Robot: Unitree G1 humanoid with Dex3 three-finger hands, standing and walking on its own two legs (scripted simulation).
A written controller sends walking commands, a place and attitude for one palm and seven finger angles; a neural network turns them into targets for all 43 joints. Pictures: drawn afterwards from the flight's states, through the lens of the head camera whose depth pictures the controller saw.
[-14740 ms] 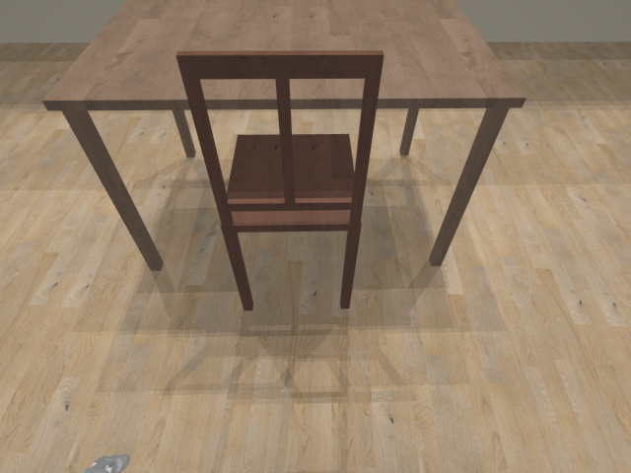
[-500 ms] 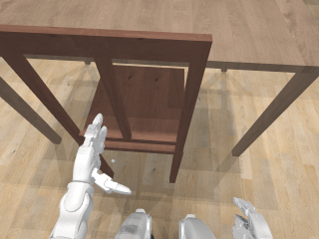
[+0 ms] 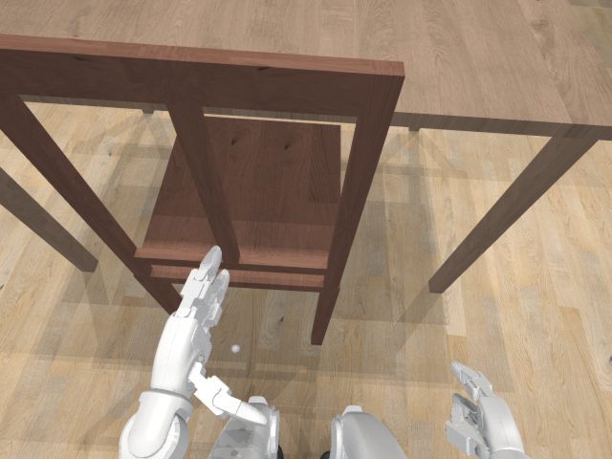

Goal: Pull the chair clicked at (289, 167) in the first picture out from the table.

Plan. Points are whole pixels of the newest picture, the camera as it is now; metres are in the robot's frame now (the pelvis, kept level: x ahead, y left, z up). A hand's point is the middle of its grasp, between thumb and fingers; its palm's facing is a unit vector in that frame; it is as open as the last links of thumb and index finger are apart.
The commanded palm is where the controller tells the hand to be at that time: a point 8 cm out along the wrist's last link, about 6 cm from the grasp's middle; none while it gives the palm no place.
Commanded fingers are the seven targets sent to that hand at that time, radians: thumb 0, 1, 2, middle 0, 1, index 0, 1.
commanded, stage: aim the fingers beside a spindle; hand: left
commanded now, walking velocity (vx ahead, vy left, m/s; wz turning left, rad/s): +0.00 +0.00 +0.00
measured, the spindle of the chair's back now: (214, 202) +0.42 +0.14 +0.05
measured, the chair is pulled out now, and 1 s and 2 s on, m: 0.00 0.00 0.00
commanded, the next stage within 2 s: push the fingers through the gap in 0.02 s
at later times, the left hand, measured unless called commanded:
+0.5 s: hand (194, 278) +0.32 +0.15 +0.04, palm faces +0.04 -1.00 -0.04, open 16.9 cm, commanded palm +0.29 +0.18 +0.02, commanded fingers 0.00 -0.50 0.30 -0.06 -0.08 -0.06 -0.08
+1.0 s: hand (224, 266) +0.36 +0.12 +0.01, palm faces -0.05 -1.00 +0.02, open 16.9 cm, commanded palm +0.35 +0.18 +0.02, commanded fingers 0.00 -0.50 0.30 -0.06 -0.08 -0.06 -0.08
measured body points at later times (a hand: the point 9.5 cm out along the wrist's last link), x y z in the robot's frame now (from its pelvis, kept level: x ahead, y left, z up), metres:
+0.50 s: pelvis -0.01 +0.01 -0.01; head +0.09 +0.02 +0.43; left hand +0.31 +0.20 +0.04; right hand +0.15 -0.22 -0.11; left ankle +0.02 +0.08 -0.63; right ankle +0.00 -0.08 -0.63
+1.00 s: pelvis +0.00 +0.02 +0.00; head +0.12 +0.03 +0.43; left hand +0.35 +0.18 +0.01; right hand +0.13 -0.24 -0.11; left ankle +0.02 +0.08 -0.63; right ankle +0.00 -0.08 -0.63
